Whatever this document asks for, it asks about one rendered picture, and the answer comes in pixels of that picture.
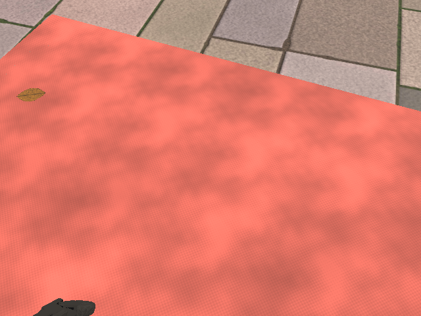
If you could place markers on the robot left hand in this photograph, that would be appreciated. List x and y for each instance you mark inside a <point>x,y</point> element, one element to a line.
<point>59,307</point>

